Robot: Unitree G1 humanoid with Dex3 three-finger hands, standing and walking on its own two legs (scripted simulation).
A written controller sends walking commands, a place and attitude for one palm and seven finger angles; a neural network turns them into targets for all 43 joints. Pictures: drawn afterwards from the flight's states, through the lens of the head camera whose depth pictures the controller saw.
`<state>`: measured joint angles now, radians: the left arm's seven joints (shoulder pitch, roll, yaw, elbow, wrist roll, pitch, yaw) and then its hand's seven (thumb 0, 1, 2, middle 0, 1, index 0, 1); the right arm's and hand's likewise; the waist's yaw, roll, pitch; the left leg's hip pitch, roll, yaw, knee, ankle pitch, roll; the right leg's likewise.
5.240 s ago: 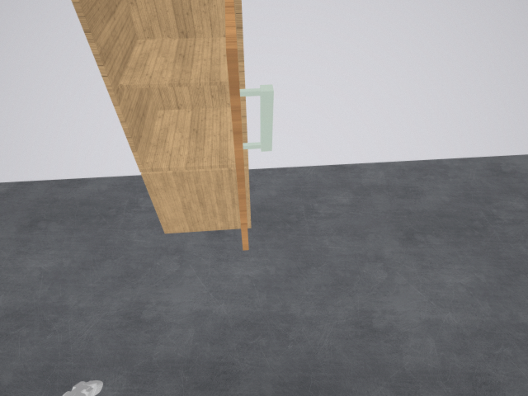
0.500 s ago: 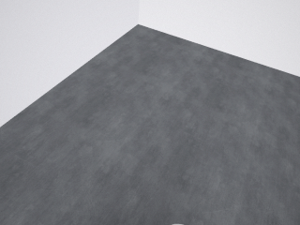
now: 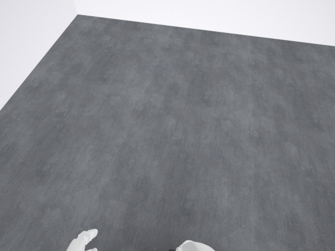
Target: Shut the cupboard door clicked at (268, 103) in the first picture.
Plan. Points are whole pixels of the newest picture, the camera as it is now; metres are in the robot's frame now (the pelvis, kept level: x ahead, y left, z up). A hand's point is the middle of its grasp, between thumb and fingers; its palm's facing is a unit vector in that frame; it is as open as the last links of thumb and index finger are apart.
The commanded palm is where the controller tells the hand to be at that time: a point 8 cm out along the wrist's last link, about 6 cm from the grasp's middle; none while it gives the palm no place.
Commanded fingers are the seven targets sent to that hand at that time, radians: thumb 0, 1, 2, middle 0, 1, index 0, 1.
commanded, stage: walk to a spot facing it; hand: left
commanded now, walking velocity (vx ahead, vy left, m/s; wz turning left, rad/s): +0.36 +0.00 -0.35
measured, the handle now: out of the picture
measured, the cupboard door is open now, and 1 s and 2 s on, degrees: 90 90 90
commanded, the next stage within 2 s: turn to face it in 0.92 s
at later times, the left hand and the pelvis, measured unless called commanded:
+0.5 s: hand (74, 202) +0.26 +0.27 -0.16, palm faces -0.14 -0.97 -0.18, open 7.4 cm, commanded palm none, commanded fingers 0.00 0.90 0.90 -0.20 -0.30 -0.20 -0.30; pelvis +0.23 +0.07 +0.02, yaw -15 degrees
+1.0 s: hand (137, 124) +0.53 +0.12 -0.13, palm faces -0.51 -0.82 -0.26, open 7.4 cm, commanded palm none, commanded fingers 0.00 0.90 0.90 -0.20 -0.30 -0.20 -0.30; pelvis +0.32 +0.01 +0.02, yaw -32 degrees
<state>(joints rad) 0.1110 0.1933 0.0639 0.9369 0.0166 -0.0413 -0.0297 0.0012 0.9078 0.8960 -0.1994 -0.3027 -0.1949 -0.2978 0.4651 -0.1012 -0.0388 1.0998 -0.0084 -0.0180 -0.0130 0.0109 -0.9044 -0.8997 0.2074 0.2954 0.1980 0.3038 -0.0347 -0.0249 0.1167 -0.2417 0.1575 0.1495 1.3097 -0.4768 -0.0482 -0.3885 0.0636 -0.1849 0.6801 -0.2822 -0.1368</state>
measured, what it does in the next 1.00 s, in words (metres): walks ahead, turning right: left foot, then right foot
